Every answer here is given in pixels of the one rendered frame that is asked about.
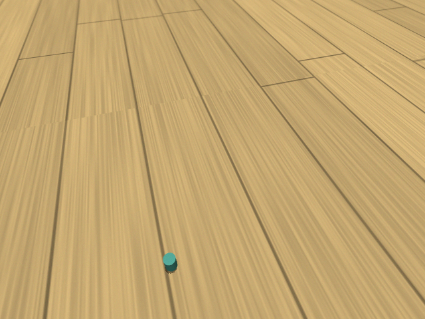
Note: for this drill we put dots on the tin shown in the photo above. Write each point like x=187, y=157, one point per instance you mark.
x=170, y=261

